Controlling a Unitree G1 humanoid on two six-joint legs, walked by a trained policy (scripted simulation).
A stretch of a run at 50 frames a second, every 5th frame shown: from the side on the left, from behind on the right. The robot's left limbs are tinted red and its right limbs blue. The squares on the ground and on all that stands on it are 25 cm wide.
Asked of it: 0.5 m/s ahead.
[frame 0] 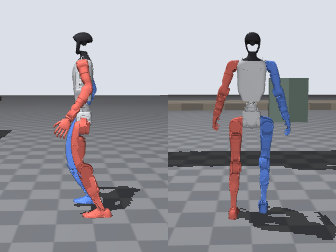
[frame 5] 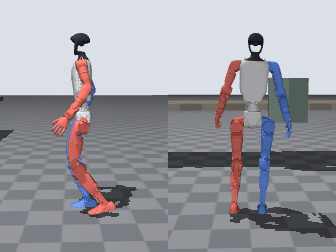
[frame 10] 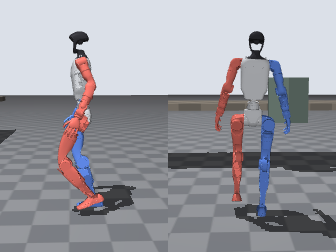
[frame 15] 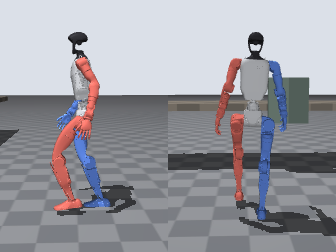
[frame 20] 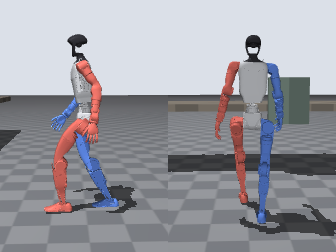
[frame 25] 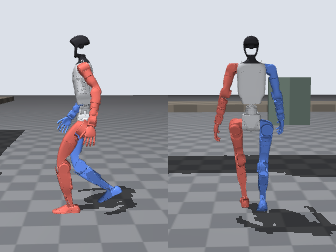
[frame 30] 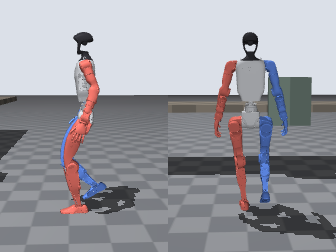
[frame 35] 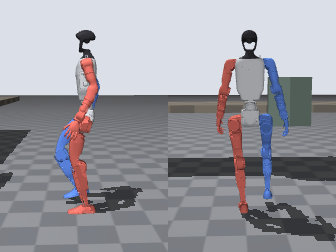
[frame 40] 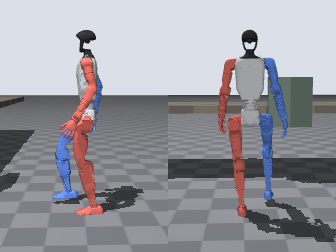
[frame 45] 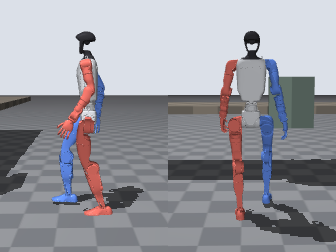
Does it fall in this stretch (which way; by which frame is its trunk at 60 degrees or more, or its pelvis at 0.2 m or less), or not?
no
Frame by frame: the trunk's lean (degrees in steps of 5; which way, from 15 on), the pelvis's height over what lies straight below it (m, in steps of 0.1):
0: 0, 0.8
5: 5, 0.8
10: 5, 0.8
15: 5, 0.8
20: 5, 0.8
25: 5, 0.7
30: 0, 0.8
35: 0, 0.8
40: 0, 0.8
45: 5, 0.8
